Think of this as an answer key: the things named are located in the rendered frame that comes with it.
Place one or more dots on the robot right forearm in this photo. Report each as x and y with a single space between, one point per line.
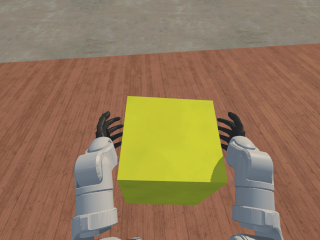
254 207

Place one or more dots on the right robot hand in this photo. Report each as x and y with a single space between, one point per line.
237 129

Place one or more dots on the left robot hand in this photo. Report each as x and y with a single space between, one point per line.
103 131

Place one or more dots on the robot left forearm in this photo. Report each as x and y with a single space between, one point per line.
93 184

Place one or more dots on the carton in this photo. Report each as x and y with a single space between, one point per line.
171 151

